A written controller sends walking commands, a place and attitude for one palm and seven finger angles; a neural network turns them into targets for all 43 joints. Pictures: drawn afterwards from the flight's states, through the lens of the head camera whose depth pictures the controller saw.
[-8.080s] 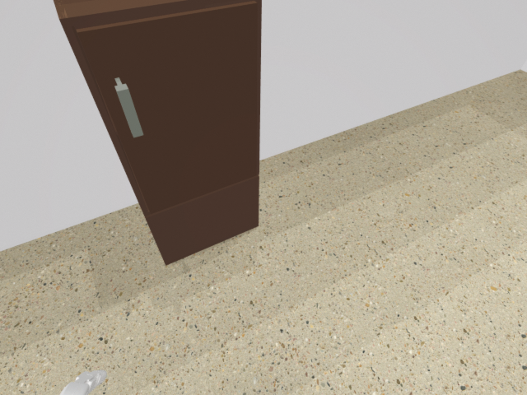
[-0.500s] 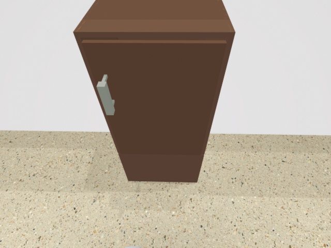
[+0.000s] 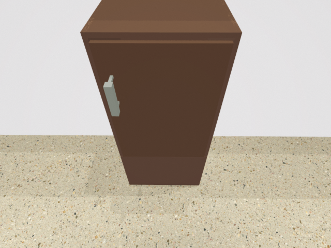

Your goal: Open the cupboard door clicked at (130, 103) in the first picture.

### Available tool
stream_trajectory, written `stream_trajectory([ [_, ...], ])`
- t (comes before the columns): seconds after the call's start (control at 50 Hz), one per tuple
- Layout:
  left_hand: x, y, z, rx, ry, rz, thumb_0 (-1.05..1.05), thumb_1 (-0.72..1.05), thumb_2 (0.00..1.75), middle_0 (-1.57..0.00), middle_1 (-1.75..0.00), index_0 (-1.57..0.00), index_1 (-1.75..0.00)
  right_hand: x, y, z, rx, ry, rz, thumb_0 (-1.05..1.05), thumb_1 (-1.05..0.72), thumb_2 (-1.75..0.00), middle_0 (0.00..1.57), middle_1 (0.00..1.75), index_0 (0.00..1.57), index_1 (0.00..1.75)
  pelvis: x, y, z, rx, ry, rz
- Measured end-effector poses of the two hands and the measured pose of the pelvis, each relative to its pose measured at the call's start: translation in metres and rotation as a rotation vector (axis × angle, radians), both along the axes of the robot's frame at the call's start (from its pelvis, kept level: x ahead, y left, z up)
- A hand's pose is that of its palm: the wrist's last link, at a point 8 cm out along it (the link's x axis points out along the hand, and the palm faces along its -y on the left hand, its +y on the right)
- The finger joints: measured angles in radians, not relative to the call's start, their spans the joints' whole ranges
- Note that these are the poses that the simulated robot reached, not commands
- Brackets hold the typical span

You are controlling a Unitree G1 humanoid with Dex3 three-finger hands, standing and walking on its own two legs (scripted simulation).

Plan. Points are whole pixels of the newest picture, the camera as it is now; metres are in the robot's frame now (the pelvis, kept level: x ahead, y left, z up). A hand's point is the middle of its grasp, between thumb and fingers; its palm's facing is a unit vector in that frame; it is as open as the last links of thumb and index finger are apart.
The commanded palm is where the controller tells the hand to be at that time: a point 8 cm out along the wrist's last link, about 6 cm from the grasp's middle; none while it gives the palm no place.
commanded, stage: come to a stop and stand still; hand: left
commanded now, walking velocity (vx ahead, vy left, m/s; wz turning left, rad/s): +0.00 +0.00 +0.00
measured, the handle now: (113, 95) +0.56 +0.22 +0.04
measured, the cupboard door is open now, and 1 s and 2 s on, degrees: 0 0 0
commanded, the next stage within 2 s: look again from close up in 0.22 s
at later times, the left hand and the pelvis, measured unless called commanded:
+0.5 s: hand out of the picture +0.03 +0.15 -0.16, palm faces -0.02 -0.98 -0.21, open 7.3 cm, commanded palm none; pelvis +0.01 -0.03 +0.01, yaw +0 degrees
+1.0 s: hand out of the picture +0.03 +0.11 -0.16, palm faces +0.01 -0.98 -0.19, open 7.4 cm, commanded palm none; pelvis +0.03 -0.05 +0.01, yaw +0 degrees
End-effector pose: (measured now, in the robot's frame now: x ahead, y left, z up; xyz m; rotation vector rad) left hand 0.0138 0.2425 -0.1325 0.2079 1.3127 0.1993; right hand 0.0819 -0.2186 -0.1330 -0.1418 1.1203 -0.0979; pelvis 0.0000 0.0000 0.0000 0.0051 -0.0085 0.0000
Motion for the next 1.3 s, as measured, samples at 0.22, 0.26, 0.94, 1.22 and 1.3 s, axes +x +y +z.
stream_trajectory([
  [0.22,0.023,-0.006,0.015,0.015,-0.047,-0.045,0.0,0.91,0.9,-0.2,-0.3,-0.2,-0.29,-0.043,-0.019,-0.004,-0.009,0.11,-0.047,0.0,-0.92,-0.9,0.2,0.3,0.2,0.3,0.002,-0.006,0.008,0.007,0.007,-0.012],
  [0.26,0.024,-0.012,0.013,0.001,-0.04,-0.05,0.0,0.91,0.9,-0.2,-0.3,-0.2,-0.29,-0.053,-0.023,-0.003,-0.015,0.138,-0.053,0.0,-0.92,-0.9,0.2,0.3,0.2,0.3,0.003,-0.009,0.009,0.008,0.009,-0.012],
  [0.94,0.007,-0.078,0.0,-0.081,0.084,0.003,0.0,0.91,0.9,-0.2,-0.3,-0.2,-0.29,-0.045,-0.053,0.0,-0.025,0.245,-0.057,0.0,-0.92,-0.9,0.19,0.3,0.2,0.3,0.03,-0.051,0.014,0.01,0.009,-0.004],
  [1.22,0.012,-0.083,0.002,-0.059,0.066,-0.001,0.0,0.91,0.9,-0.2,-0.3,-0.2,-0.29,-0.037,-0.063,-0.002,-0.025,0.245,-0.061,0.0,-0.93,-0.9,0.19,0.3,0.2,0.3,0.033,-0.057,0.012,-0.01,0.019,-0.004],
  [1.3,0.015,-0.077,-0.003,-0.066,0.058,-0.02,0.0,0.91,0.9,-0.2,-0.3,-0.2,-0.29,-0.033,-0.059,-0.004,-0.027,0.209,-0.071,0.0,-0.92,-0.9,0.19,0.3,0.2,0.3,0.032,-0.051,0.007,-0.024,0.01,0.001],
])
